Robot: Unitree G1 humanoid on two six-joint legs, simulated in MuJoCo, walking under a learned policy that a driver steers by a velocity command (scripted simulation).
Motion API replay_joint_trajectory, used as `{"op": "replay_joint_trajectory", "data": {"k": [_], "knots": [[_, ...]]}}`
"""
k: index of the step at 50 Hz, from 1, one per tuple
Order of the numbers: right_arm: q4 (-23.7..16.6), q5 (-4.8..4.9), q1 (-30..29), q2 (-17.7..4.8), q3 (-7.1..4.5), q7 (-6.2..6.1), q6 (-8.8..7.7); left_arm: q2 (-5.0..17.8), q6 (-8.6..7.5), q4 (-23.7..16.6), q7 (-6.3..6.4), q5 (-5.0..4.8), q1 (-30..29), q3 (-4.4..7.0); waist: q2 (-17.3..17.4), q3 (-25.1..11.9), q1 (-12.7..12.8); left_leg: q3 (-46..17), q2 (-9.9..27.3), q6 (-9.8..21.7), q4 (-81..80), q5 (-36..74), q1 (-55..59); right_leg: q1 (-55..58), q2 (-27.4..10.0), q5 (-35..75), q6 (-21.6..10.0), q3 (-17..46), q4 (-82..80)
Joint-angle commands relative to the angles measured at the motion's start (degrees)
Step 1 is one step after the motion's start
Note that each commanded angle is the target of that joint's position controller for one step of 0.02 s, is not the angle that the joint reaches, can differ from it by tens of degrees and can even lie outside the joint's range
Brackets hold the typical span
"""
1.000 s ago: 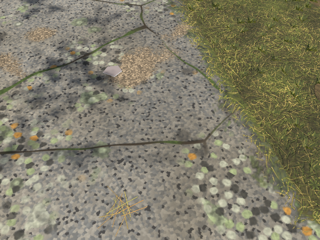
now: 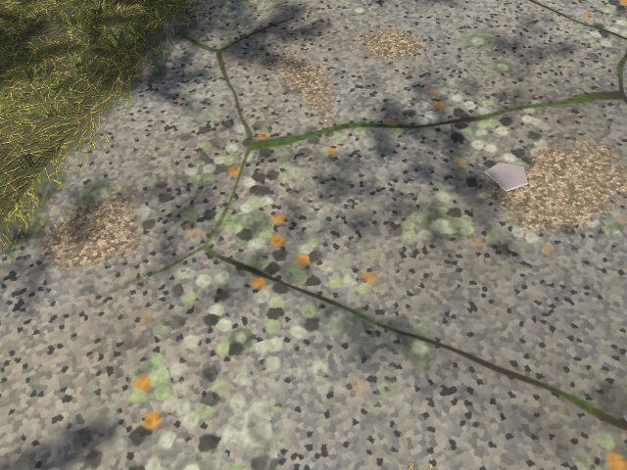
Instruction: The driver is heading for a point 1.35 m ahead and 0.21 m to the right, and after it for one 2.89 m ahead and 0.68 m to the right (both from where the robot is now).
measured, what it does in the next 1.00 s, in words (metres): walks ahead: left foot, then right foot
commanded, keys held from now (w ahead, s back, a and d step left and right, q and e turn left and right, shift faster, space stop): no key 0.22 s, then w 0.44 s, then no key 0.34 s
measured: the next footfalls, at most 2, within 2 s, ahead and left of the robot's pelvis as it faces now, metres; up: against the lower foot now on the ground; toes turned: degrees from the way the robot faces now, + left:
left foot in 0.22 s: +0.05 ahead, +0.14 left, +0.00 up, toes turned +1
right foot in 0.68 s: +0.24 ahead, -0.11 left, +0.00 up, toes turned +0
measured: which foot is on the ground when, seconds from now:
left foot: up 0.00-0.20, down 0.22-0.70, up 0.72-1.00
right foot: down 0.00-0.24, up 0.26-0.66, down 0.68-1.00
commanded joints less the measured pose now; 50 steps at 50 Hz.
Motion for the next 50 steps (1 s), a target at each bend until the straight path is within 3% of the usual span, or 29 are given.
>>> {"op": "replay_joint_trajectory", "data": {"k": [1, 4, 8, 10, 11, 12, 13, 14, 15, 17, 19, 21, 24, 29, 31, 33, 34, 35, 36, 37, 38, 39, 40, 42, 44, 47, 50], "knots": [[-2.3, 0.03, 6.3, -1.1, -0.19, -0.05, 0.32, 7.0, 0.23, -2.8, 0.09, 0.21, -0.8, 1.46, -8.3, -6.8, -1.4, 2.6, 2.5, -1.2, -3.2, 2.9, 0.6, 6.4, -12.2, 9.1, -11.9, 10.1, -9.7], [-4.1, -0.60, 2.8, 0.0, 0.98, 0.11, -0.31, 8.5, 0.45, -2.1, 0.21, -0.36, 0.2, 1.88, -9.5, -8.4, 0.2, 3.8, 4.4, -0.6, -14.9, 2.9, 4.1, 8.2, -14.0, 10.8, -13.2, 9.6, -9.3], [-4.2, -0.39, 2.8, -1.7, 0.86, 0.95, -0.78, 10.1, 1.22, -1.3, 0.00, -1.32, 1.8, 2.21, -10.6, -9.0, 0.9, 6.0, 3.9, 1.3, -28.2, 7.7, 10.3, 8.7, -15.1, 4.3, -12.6, 10.9, -7.8], [-3.0, -0.71, 5.2, -1.2, 0.72, 1.40, -0.89, 9.0, 1.62, -0.7, -0.09, -2.07, 2.1, 1.68, -9.8, -7.9, -1.1, 8.0, 2.3, 3.7, -40.5, 15.0, 17.6, 5.2, -13.3, 1.6, -9.6, 9.3, -4.8], [-3.5, -1.34, 5.3, -2.4, 0.48, 1.35, -0.83, 7.5, 1.49, 0.4, -0.28, -2.16, 4.6, 1.19, -8.4, -7.6, -1.1, 5.1, 4.0, 5.6, -44.4, 18.4, 21.8, 1.8, -11.5, -2.2, -5.8, 8.1, -2.5], [-3.9, -2.20, 7.5, -5.0, 0.14, 0.96, -0.70, 3.1, 1.04, -0.3, -0.99, -0.67, 5.0, -0.17, 2.1, -10.1, -0.5, -8.2, 14.7, 9.0, -48.9, 18.3, 27.8, -4.5, -6.4, -14.6, -0.3, 2.3, 8.1], [-3.2, -2.47, 6.5, -7.5, -0.33, 1.32, -0.77, 2.2, 0.34, -2.1, -1.10, -0.59, 2.9, -0.18, 13.9, -6.5, 0.0, -17.7, 22.3, 16.3, -53.9, 4.1, 19.4, -9.2, -1.1, -23.2, 1.8, -1.2, 11.1], [-3.7, -2.30, 7.1, -8.6, -1.04, 1.51, -1.73, 8.2, 0.02, -3.0, -1.01, -1.24, -2.1, 1.37, 11.0, -1.3, -3.9, -21.7, 22.2, 18.7, -59.4, -10.9, 17.2, -12.5, -1.9, -22.7, 2.1, 0.9, 20.5], [-2.9, -2.16, 7.1, -8.3, -1.01, 1.35, -2.88, 10.3, -0.12, -2.9, -1.13, -2.36, -2.3, 2.68, 10.6, 1.5, -3.1, -22.8, 22.3, 18.2, -60.8, -13.2, 18.6, -18.4, -2.4, -20.9, 1.4, 2.4, 26.4], [-2.7, -0.57, 5.3, -5.4, -0.26, 1.18, -4.87, 9.8, -0.17, -0.3, -1.17, -2.12, 2.0, 3.38, 8.3, 2.3, -1.0, -18.9, 19.9, 15.6, -60.6, -7.2, 23.4, -23.0, -4.4, -14.8, 1.0, 4.3, 29.8], [-2.0, -0.50, 6.7, -3.7, 0.14, 1.12, -5.93, 7.2, -1.26, 0.6, -1.85, -1.87, 2.1, 2.97, 4.8, 1.2, -1.0, -14.3, 18.1, 14.6, -60.7, 2.1, 26.2, -23.6, -5.0, -8.5, 0.8, 3.7, 29.9], [-1.5, -0.56, 8.0, -3.3, -0.02, 1.18, -6.36, 5.5, -2.20, 0.8, -2.44, -1.81, 1.0, 2.53, 4.0, -0.1, -1.6, -10.1, 16.7, 14.3, -60.8, 8.7, 27.7, -22.1, -5.0, -4.0, 1.1, 2.5, 25.5], [-0.8, -0.33, 9.4, -5.0, -0.70, 1.29, -6.51, 4.2, -2.72, -0.1, -2.93, -1.82, -2.5, 1.76, 5.1, 0.0, -3.1, -6.5, 15.9, 14.6, -60.9, 11.7, 25.5, -16.7, -4.1, -1.0, 2.0, 0.9, 16.0], [0.7, 0.51, 10.9, -7.2, -1.58, 1.96, -6.53, 5.6, -3.09, -1.7, -3.74, -2.46, -5.1, 1.25, 5.8, 1.6, -3.9, -6.1, 17.8, 15.3, -59.2, 10.7, 22.2, -10.0, -3.5, -3.4, 1.0, 0.3, 8.3], [0.9, 0.83, 10.1, -7.5, -1.68, 2.19, -6.37, 6.7, -3.43, -1.8, -4.05, -2.68, -3.7, 1.38, 5.7, 1.4, -2.4, -6.7, 18.8, 14.6, -57.6, 10.7, 21.7, -6.1, -3.5, -3.9, -0.4, 0.2, 5.9], [0.9, 0.71, 9.2, -6.8, -1.32, 2.28, -5.96, 7.9, -3.52, 0.2, -3.85, -2.51, 2.3, 2.07, 4.6, -0.6, 1.0, -4.8, 16.9, 12.7, -52.0, 14.5, 18.8, 4.0, -1.6, -3.6, -1.7, -1.6, 3.1], [0.8, 0.07, 8.9, -4.9, -0.54, 2.26, -5.88, 9.8, -3.60, 1.9, -3.31, -2.37, 8.6, 3.10, 2.9, -3.7, 4.0, -1.7, 13.6, 10.6, -42.7, 23.0, 15.7, 13.6, -2.1, -2.8, -2.9, -0.1, 1.5], [-0.9, -1.19, 8.4, -1.5, 0.84, 2.10, -5.95, 14.9, -3.75, 2.8, -2.80, -1.29, 16.7, 4.23, -7.2, -11.4, 6.7, 4.0, 8.0, 6.8, -22.5, 17.7, 7.9, 26.1, -14.0, 2.4, -6.6, 13.9, -0.8], [-2.5, -0.71, 12.3, 1.3, 1.48, 1.58, -6.94, 19.7, -3.59, 3.6, -3.32, -0.43, 19.1, 5.24, -23.0, -15.1, 4.5, 4.6, 0.2, 3.3, -5.8, -4.4, -9.5, 36.5, -24.0, 3.3, -15.0, 35.7, -7.6], [-0.9, 0.04, 12.0, -4.6, 0.15, 1.38, -7.41, 13.9, -3.76, 2.7, -3.58, -1.04, 16.5, 3.74, -13.9, -12.3, 4.6, -1.0, 3.1, 3.0, 2.1, -5.0, -12.9, 33.0, -23.7, 7.2, -15.0, 34.9, -8.2], [-0.7, 0.56, 10.1, -6.1, -0.32, 1.60, -7.26, 11.2, -3.74, 1.8, -3.63, -1.09, 12.6, 2.88, -9.9, -8.7, 3.0, -0.6, 5.2, 3.4, 3.4, -0.8, -13.0, 27.9, -22.0, 15.4, -13.3, 26.6, -6.9], [-0.2, 0.11, 9.3, -5.4, -0.25, 1.47, -6.69, 9.4, -3.53, 1.0, -3.84, -1.07, 8.9, 2.32, -5.7, -7.6, 1.3, 1.1, 7.5, 3.0, 1.8, 2.6, -10.7, 23.6, -18.9, 22.3, -11.7, 19.9, -6.7], [-0.3, -0.48, 8.1, -4.9, -0.40, 1.28, -6.08, 8.0, -3.22, 0.7, -3.92, -1.36, 6.4, 1.94, -4.9, -5.8, 0.4, 1.9, 8.7, 2.7, -1.2, 5.3, -9.5, 20.1, -16.9, 27.0, -10.8, 15.5, -7.5], [0.1, -0.74, 9.0, -2.5, -0.12, 1.22, -5.06, 6.9, -3.21, 1.4, -3.57, -0.62, 5.5, 1.54, -7.0, -5.9, -1.1, 3.1, 8.9, 2.1, -4.3, 10.0, -3.6, 15.1, -13.8, 35.2, -10.3, 9.8, -9.0], [0.0, -0.75, 8.8, -0.8, 0.22, 1.00, -4.53, 6.9, -3.26, 2.4, -2.88, -0.10, 5.1, 1.38, -6.9, -6.0, -2.0, 3.4, 8.6, 1.4, -9.8, 13.2, -1.5, 13.4, -12.7, 40.8, -10.8, 6.3, -9.5], [-1.4, -0.96, 4.0, 0.8, 0.99, 0.82, -4.24, 7.8, -2.41, 3.4, -1.90, -0.41, 4.4, 1.36, -6.9, -6.1, -1.1, 4.0, 8.6, 1.1, -21.3, 18.2, 1.1, 13.2, -11.7, 40.8, -9.9, 3.2, -9.5], [-2.0, -0.65, 0.4, -0.1, 0.83, 0.97, -3.86, 9.0, -1.45, 4.9, -1.71, -0.71, 6.1, 1.54, -6.8, -6.4, 0.5, 4.6, 7.8, 1.2, -28.0, 20.9, 4.0, 14.4, -12.1, 37.5, -9.6, 3.6, -8.9]]}}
